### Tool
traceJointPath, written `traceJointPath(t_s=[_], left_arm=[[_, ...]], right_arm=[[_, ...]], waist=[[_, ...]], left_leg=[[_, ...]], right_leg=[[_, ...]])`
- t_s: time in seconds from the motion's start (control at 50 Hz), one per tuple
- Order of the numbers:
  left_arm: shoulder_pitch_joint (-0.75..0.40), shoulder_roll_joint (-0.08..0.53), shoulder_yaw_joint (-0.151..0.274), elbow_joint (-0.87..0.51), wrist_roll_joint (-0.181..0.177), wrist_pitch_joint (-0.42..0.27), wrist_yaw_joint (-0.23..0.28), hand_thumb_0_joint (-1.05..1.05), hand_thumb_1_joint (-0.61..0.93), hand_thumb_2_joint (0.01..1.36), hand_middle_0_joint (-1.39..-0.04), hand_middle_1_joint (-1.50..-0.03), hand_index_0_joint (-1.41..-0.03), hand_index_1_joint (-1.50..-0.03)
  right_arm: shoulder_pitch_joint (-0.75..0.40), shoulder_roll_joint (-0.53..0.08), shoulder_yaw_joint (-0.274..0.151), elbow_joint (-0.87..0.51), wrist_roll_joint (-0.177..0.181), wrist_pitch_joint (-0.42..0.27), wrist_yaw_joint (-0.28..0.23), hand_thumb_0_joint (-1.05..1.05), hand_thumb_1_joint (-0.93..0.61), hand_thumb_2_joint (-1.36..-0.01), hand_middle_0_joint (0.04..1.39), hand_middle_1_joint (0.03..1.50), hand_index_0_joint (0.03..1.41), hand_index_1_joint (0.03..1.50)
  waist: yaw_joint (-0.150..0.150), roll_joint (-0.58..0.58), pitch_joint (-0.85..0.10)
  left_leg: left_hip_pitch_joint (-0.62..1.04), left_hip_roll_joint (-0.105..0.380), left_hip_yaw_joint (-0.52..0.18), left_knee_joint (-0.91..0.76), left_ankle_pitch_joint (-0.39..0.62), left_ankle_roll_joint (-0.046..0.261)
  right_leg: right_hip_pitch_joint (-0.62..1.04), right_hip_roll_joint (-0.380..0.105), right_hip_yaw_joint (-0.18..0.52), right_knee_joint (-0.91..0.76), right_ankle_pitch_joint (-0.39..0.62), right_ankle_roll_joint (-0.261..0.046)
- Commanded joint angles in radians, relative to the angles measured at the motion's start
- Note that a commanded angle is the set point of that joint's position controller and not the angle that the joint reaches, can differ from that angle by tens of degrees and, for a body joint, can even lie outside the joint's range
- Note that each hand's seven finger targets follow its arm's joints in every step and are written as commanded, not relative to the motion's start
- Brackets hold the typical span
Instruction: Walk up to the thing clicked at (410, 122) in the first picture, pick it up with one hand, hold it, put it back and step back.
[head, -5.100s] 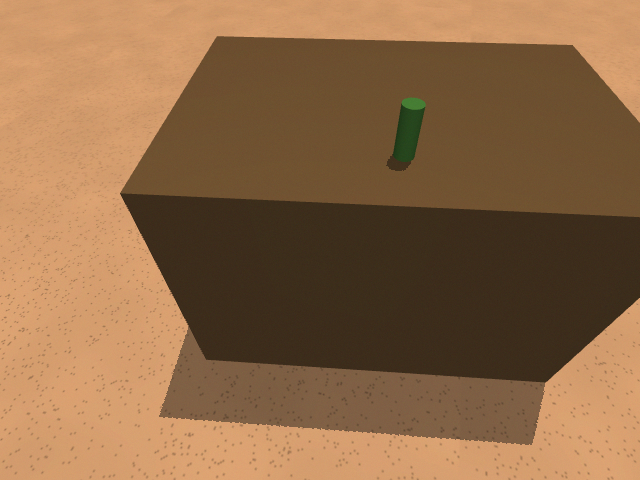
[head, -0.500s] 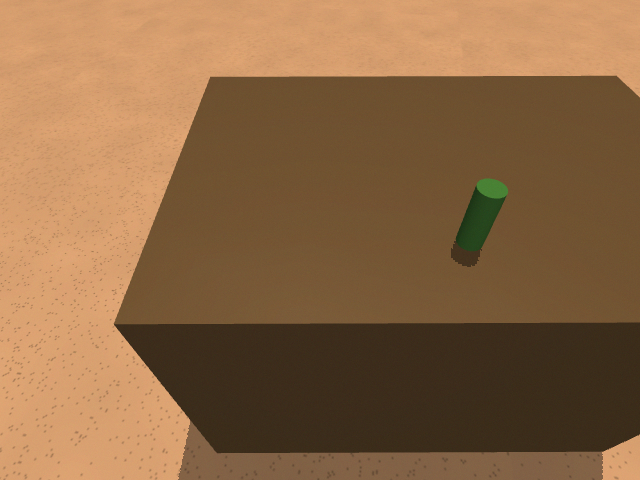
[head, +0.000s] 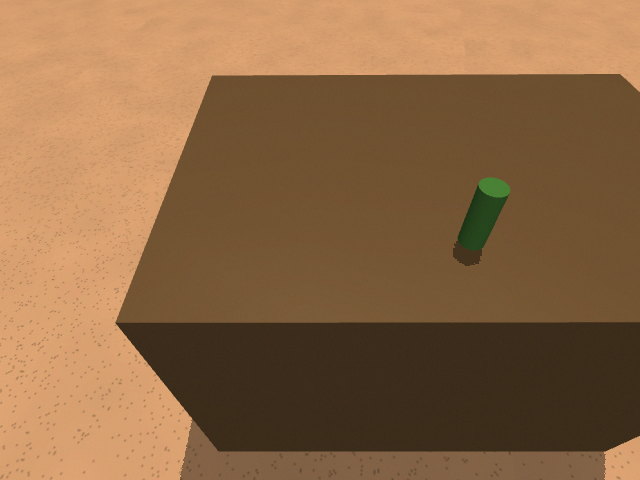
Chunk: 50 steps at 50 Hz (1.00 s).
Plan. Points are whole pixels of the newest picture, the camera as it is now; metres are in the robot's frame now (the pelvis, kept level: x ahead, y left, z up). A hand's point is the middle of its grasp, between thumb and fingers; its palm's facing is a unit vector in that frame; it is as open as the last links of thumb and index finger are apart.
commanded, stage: stand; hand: right
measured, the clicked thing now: (481, 215) +0.50 -0.24 +0.03
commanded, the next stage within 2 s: rise first in 0.38 s
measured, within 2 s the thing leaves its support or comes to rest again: neither
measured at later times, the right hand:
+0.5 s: hand out of the picture +0.07 -0.25 -0.16, palm faces -0.03 +0.94 -0.34, open 7.4 cm
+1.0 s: hand (549, 451) +0.18 -0.26 -0.06, palm faces +0.24 +0.90 -0.37, open 16.2 cm
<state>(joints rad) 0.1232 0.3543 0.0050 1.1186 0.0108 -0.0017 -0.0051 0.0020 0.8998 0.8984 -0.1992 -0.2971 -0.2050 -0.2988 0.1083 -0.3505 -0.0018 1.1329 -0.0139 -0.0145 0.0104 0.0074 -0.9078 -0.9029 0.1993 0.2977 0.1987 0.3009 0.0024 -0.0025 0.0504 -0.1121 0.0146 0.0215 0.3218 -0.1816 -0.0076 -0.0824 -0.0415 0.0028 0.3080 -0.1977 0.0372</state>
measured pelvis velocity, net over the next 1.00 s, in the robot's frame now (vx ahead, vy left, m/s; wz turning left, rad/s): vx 0.00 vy -0.01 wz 0.00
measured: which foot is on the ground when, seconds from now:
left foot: down 0.00-1.00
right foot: down 0.00-1.00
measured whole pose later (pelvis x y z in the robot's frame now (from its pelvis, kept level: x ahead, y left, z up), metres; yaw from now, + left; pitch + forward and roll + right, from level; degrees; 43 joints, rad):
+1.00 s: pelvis +0.00 -0.01 -0.01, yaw +0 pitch +1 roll +0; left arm 0.21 0.24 0.08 0.65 -0.04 -0.06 0.09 0.00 -0.27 0.09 -0.06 -0.05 -0.07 -0.05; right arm 0.29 -0.30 -0.15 0.42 0.04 -0.07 -0.07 0.00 0.26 -0.12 0.05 0.05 0.05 0.06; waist -0.02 -0.03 0.00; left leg -0.19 0.02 0.02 0.42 -0.23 -0.01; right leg -0.17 -0.03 0.01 0.41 -0.25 0.03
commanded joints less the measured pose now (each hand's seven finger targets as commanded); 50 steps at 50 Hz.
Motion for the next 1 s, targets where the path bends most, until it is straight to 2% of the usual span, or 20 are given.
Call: traceJointPath(t_s=[0.0, 0.44, 0.46, 0.48, 0.5, 0.52, 0.54, 0.56, 0.58, 0.6, 0.62, 0.66, 0.68, 0.72, 0.76, 0.8, 0.82, 0.84, 0.94, 0.98], left_arm=[[-0.031, 0.215, 0.037, -0.053, -0.001, -0.024, 0.015, 0.0, 0.9, 0.9, -0.2, -0.3, -0.2, -0.301], [-0.021, 0.208, 0.036, -0.056, 0.0, -0.025, 0.015, 0.0, 0.9, 0.9, -0.2, -0.3, -0.2, -0.301], [-0.032, 0.212, 0.037, -0.057, 0.0, -0.024, 0.016, 0.0, 0.82, 0.82, -0.12, -0.22, -0.12, -0.221], [-0.383, 0.037, 0.024, -0.408, -0.085, -0.135, 0.023, 0.0, 0.74, 0.74, -0.04, -0.14, -0.04, -0.141], [-0.362, 0.077, 0.013, -0.426, -0.109, -0.152, 0.043, 0.0, 0.66, 0.66, -0.028, -0.06, -0.01, -0.061], [-0.25, 0.129, 0.04, -0.339, -0.111, -0.142, 0.06, 0.0, 0.58, 0.58, -0.024, -0.03, -0.008, -0.047], [-0.186, 0.197, 0.1, -0.281, -0.105, -0.129, 0.07, 0.0, 0.5, 0.5, -0.028, -0.033, -0.016, -0.047], [-0.173, 0.219, 0.133, -0.294, -0.1, -0.12, 0.08, 0.0, 0.42, 0.42, -0.03, -0.034, -0.022, -0.043], [-0.162, 0.176, 0.133, -0.279, -0.092, -0.122, 0.085, 0.0, 0.34, 0.34, -0.035, -0.042, -0.032, -0.045], [-0.146, 0.155, 0.142, -0.246, -0.077, -0.125, 0.086, 0.0, 0.26, 0.26, -0.037, -0.04, -0.038, -0.04], [-0.117, 0.135, 0.16, -0.251, -0.062, -0.123, 0.083, 0.0, 0.189, 0.181, -0.04, -0.044, -0.044, -0.039], [0.029, 0.107, 0.169, -0.258, -0.052, -0.107, 0.082, 0.0, 0.098, 0.133, -0.046, -0.051, -0.06, -0.036], [0.023, 0.146, 0.191, -0.301, -0.046, -0.107, 0.086, 0.0, 0.042, 0.108, -0.049, -0.055, -0.067, -0.034], [0.058, 0.085, 0.164, -0.345, -0.047, -0.099, 0.081, 0.0, -0.056, 0.089, -0.051, -0.053, -0.066, -0.036], [0.019, 0.061, 0.153, -0.417, -0.048, -0.094, 0.082, 0.0, -0.172, 0.075, -0.054, -0.046, -0.061, -0.038], [-0.089, 0.024, 0.12, -0.525, -0.054, -0.103, 0.084, 0.0, -0.301, 0.062, -0.06, -0.05, -0.062, -0.046], [-0.065, 0.059, 0.146, -0.478, -0.048, -0.099, 0.091, 0.0, -0.358, 0.059, -0.061, -0.05, -0.06, -0.05], [-0.075, 0.058, 0.14, -0.553, -0.048, -0.105, 0.093, 0.0, -0.427, 0.053, -0.063, -0.049, -0.059, -0.053], [-0.01, 0.003, 0.099, -0.651, -0.046, -0.119, 0.103, 0.0, -0.533, 0.026, -0.069, -0.059, -0.069, -0.058], [-0.008, 0.038, 0.117, -0.711, -0.045, -0.125, 0.106, 0.0, -0.536, 0.023, -0.066, -0.056, -0.066, -0.055]], right_arm=[[-0.031, -0.214, -0.037, -0.059, 0.005, -0.016, -0.016, 0.0, -0.9, -0.9, 0.2, 0.3, 0.2, 0.3], [-0.036, -0.218, -0.04, -0.066, 0.006, -0.019, -0.018, 0.0, -0.9, -0.9, 0.2, 0.3, 0.2, 0.3], [-0.03, -0.214, -0.04, -0.065, 0.005, -0.018, -0.019, 0.0, -0.82, -0.82, 0.12, 0.22, 0.12, 0.22], [-0.381, -0.025, -0.008, -0.416, 0.08, -0.092, -0.03, 0.0, -0.74, -0.74, 0.067, 0.14, 0.058, 0.14], [-0.334, -0.088, -0.025, -0.457, 0.116, -0.134, -0.051, 0.0, -0.66, -0.66, 0.065, 0.06, 0.058, 0.06], [-0.223, -0.164, -0.052, -0.365, 0.111, -0.128, -0.066, 0.0, -0.58, -0.58, 0.061, 0.044, 0.056, 0.044], [-0.147, -0.232, -0.125, -0.262, 0.105, -0.112, -0.081, 0.0, -0.5, -0.5, 0.064, 0.043, 0.058, 0.043], [-0.142, -0.25, -0.16, -0.277, 0.099, -0.11, -0.089, 0.0, -0.42, -0.42, 0.063, 0.044, 0.057, 0.043], [-0.149, -0.21, -0.155, -0.302, 0.085, -0.119, -0.092, 0.0, -0.34, -0.34, 0.065, 0.043, 0.057, 0.043], [-0.161, -0.175, -0.15, -0.308, 0.076, -0.12, -0.089, 0.0, -0.26, -0.26, 0.062, 0.044, 0.057, 0.044], [-0.095, -0.195, -0.194, -0.344, 0.06, -0.117, -0.087, 0.0, -0.18, -0.186, 0.061, 0.045, 0.056, 0.045], [0.074, -0.182, -0.222, -0.349, 0.057, -0.099, -0.087, 0.0, -0.071, -0.16, 0.059, 0.046, 0.055, 0.046], [0.071, -0.187, -0.225, -0.39, 0.055, -0.096, -0.087, 0.0, 0.004, -0.146, 0.056, 0.048, 0.054, 0.048], [0.081, -0.155, -0.219, -0.504, 0.062, -0.092, -0.081, 0.0, 0.096, -0.126, 0.053, 0.049, 0.053, 0.049], [0.085, -0.14, -0.215, -0.58, 0.062, -0.083, -0.082, 0.0, 0.195, -0.106, 0.049, 0.051, 0.05, 0.051], [-0.024, -0.128, -0.191, -0.727, 0.066, -0.092, -0.085, 0.0, 0.293, -0.088, 0.046, 0.052, 0.049, 0.052], [0.036, -0.154, -0.22, -0.691, 0.059, -0.087, -0.092, 0.0, 0.346, -0.079, 0.044, 0.053, 0.048, 0.053], [0.016, -0.128, -0.193, -0.765, 0.058, -0.093, -0.092, 0.0, 0.395, -0.07, 0.043, 0.053, 0.047, 0.054], [0.074, -0.144, -0.222, -0.984, 0.058, -0.12, -0.105, 0.0, 0.503, -0.049, 0.04, 0.054, 0.045, 0.054], [0.148, -0.161, -0.254, -0.99, 0.058, -0.117, -0.108, 0.0, 0.532, -0.044, 0.038, 0.055, 0.044, 0.055]], waist=[[-0.006, -0.004, -0.072], [-0.001, 0.004, -0.08], [-0.005, -0.001, -0.073], [0.014, -0.093, -0.072], [-0.026, 0.017, -0.127], [-0.015, 0.006, -0.049], [-0.024, 0.032, -0.047], [-0.01, 0.029, -0.125], [-0.004, 0.025, -0.203], [-0.01, 0.006, -0.216], [-0.03, -0.03, -0.247], [-0.019, -0.004, -0.273], [-0.006, -0.009, -0.277], [-0.012, -0.024, -0.262], [-0.015, -0.013, -0.23], [-0.018, -0.025, -0.191], [-0.024, -0.031, -0.155], [-0.011, -0.021, -0.17], [-0.034, -0.033, -0.194], [-0.038, -0.005, -0.182]], left_leg=[[0.026, 0.12, -0.086, -0.043, 0.164, 0.027], [0.044, 0.125, -0.086, -0.04, 0.198, 0.025], [0.034, 0.122, -0.086, -0.04, 0.198, 0.025], [-0.101, 0.005, 0.004, 0.05, 0.092, 0.003], [-0.019, -0.002, 0.014, 0.01, 0.031, -0.003], [-0.073, 0.002, 0.013, 0.004, -0.022, 0.003], [-0.114, -0.007, 0.025, 0.041, -0.014, -0.002], [-0.098, -0.003, 0.025, 0.066, 0.03, -0.003], [-0.075, -0.002, 0.025, 0.084, 0.062, -0.002], [-0.074, 0.001, 0.013, 0.089, 0.088, 0.003], [-0.06, 0.0, 0.011, 0.104, 0.118, 0.011], [-0.012, -0.012, 0.023, 0.096, 0.21, 0.006], [-0.011, -0.014, 0.026, 0.09, 0.233, 0.004], [-0.013, -0.018, 0.034, 0.082, 0.255, 0.004], [-0.018, -0.015, 0.037, 0.069, 0.235, 0.001], [-0.036, -0.008, 0.03, 0.048, 0.167, 0.002], [-0.049, -0.009, 0.032, 0.041, 0.119, 0.005], [-0.045, -0.012, 0.036, 0.04, 0.119, 0.007], [0.0, -0.005, 0.04, 0.049, 0.17, 0.006], [0.014, -0.008, 0.041, 0.044, 0.176, 0.004]], right_leg=[[-0.005, -0.102, 0.066, -0.046, 0.159, -0.054], [-0.009, -0.099, 0.061, -0.041, 0.171, -0.052], [-0.004, -0.1, 0.062, -0.04, 0.174, -0.054], [-0.142, 0.043, -0.045, 0.065, 0.084, -0.044], [-0.091, 0.033, -0.038, 0.033, 0.045, -0.046], [-0.116, 0.039, -0.037, 0.032, 0.001, -0.048], [-0.164, 0.042, -0.041, 0.061, 0.011, -0.05], [-0.144, 0.042, -0.04, 0.083, 0.05, -0.05], [-0.122, 0.041, -0.035, 0.097, 0.084, -0.047], [-0.125, 0.042, -0.038, 0.104, 0.11, -0.048], [-0.125, 0.046, -0.038, 0.107, 0.138, -0.045], [-0.103, 0.045, -0.042, 0.097, 0.218, -0.043], [-0.08, 0.046, -0.045, 0.087, 0.235, -0.04], [-0.075, 0.045, -0.047, 0.082, 0.258, -0.038], [-0.087, 0.045, -0.046, 0.075, 0.237, -0.041], [-0.107, 0.042, -0.048, 0.064, 0.172, -0.045], [-0.116, 0.041, -0.045, 0.051, 0.127, -0.044], [-0.096, 0.037, -0.042, 0.046, 0.131, -0.043], [-0.047, 0.043, -0.042, 0.058, 0.196, -0.044], [-0.048, 0.043, -0.042, 0.057, 0.205, -0.045]])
